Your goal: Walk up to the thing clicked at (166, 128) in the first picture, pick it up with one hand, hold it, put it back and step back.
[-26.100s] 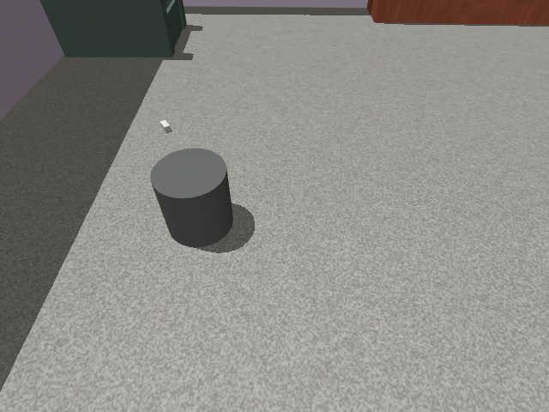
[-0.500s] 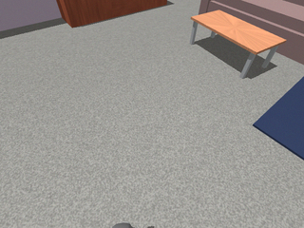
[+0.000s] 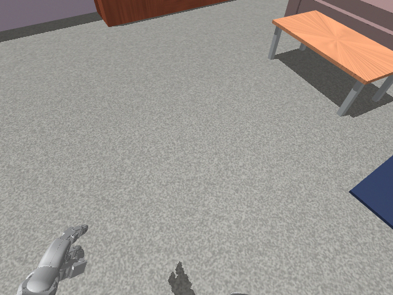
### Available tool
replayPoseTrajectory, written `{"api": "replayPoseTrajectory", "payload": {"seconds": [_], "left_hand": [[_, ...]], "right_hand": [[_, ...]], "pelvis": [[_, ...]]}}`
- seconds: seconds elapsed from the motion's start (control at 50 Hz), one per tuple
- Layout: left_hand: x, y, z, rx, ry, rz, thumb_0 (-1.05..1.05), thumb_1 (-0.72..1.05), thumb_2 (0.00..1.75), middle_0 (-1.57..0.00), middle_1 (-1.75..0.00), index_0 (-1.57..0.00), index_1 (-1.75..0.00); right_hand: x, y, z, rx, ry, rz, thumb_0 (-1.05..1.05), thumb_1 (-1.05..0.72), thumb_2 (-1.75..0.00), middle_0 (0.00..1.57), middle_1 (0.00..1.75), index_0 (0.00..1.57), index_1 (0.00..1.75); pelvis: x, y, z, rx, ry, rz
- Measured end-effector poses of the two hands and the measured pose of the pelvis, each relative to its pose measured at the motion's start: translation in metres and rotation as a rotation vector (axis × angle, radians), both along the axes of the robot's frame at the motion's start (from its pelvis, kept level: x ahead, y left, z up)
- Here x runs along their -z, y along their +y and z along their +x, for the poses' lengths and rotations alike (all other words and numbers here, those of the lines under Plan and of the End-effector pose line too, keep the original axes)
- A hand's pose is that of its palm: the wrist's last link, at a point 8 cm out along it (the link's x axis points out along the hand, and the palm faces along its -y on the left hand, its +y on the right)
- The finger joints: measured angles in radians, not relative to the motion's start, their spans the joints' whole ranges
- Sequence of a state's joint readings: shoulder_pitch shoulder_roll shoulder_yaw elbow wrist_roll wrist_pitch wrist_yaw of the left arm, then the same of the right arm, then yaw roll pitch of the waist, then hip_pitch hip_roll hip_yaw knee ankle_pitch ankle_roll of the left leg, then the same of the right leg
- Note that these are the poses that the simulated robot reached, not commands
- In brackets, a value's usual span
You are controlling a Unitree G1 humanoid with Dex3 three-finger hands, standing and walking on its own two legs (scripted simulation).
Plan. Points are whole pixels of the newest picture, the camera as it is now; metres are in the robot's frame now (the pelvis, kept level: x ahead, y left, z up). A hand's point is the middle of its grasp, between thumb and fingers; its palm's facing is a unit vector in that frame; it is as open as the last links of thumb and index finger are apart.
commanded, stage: walk up
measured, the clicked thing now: out of the picture +0.19 +1.50 -0.74
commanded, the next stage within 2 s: none
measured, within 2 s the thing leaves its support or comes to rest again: neither
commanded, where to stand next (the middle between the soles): +0.28 -0.01 m, yaw +82 degrees
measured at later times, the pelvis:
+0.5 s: pelvis +0.19 -0.04 -0.01, yaw +21 degrees
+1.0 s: pelvis +0.26 -0.12 -0.01, yaw +50 degrees
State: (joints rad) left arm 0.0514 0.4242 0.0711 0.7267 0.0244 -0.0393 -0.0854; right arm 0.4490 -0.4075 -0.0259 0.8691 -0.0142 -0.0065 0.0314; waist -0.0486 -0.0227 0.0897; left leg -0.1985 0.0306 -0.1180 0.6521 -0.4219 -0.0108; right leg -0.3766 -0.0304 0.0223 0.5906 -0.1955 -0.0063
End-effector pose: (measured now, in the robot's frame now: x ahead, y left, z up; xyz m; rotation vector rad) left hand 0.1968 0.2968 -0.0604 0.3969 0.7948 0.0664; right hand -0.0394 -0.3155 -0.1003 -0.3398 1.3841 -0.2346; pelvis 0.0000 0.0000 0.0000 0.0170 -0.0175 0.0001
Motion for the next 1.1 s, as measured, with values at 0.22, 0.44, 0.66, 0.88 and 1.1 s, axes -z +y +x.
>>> {"api": "replayPoseTrajectory", "payload": {"seconds": [0.22, 0.44, 0.66, 0.88, 1.1], "left_hand": [[-0.002, -0.010, -0.050, -0.298, 0.127, -0.017, 0.01, 0.91, 0.90, -0.21, -0.30, -0.21, -0.30], [0.066, -0.006, -0.100, -0.567, 0.375, -0.067, 0.01, 0.91, 0.90, -0.21, -0.30, -0.20, -0.30], [0.048, -0.042, -0.020, -0.661, 0.219, -0.087, 0.01, 0.91, 0.90, -0.21, -0.30, -0.21, -0.30], [0.024, -0.094, -0.055, -0.875, 0.233, 0.051, 0.01, 0.90, 0.90, -0.21, -0.30, -0.21, -0.30], [0.022, -0.118, -0.195, -1.132, 0.303, 0.092, 0.01, 0.90, 0.90, -0.21, -0.30, -0.21, -0.30]], "right_hand": [[-0.031, -0.042, 0.241, -0.305, -0.197, -0.019, 0.00, -0.90, -0.90, 0.20, 0.30, 0.20, 0.30], [-0.037, 0.010, 0.440, -0.579, -0.377, -0.080, 0.00, -0.90, -0.90, 0.20, 0.30, 0.20, 0.30], [-0.016, 0.035, 0.508, -0.715, -0.287, 0.024, 0.00, -0.90, -0.90, 0.20, 0.30, 0.20, 0.30], [0.022, 0.048, 0.605, -0.910, -0.284, 0.119, 0.00, -0.90, -0.90, 0.20, 0.30, 0.20, 0.30], [0.009, 0.079, 0.613, -1.084, -0.203, 0.051, 0.00, -0.90, -0.90, 0.20, 0.30, 0.20, 0.30]], "pelvis": [[-0.021, -0.037, 0.080, -0.169, -0.011, 0.005], [0.015, -0.034, 0.168, -0.330, -0.005, 0.013], [0.007, -0.064, 0.235, -0.537, -0.015, -0.012], [0.019, -0.110, 0.259, -0.761, -0.009, -0.001], [0.024, -0.109, 0.242, -0.963, 0.012, 0.019]]}}
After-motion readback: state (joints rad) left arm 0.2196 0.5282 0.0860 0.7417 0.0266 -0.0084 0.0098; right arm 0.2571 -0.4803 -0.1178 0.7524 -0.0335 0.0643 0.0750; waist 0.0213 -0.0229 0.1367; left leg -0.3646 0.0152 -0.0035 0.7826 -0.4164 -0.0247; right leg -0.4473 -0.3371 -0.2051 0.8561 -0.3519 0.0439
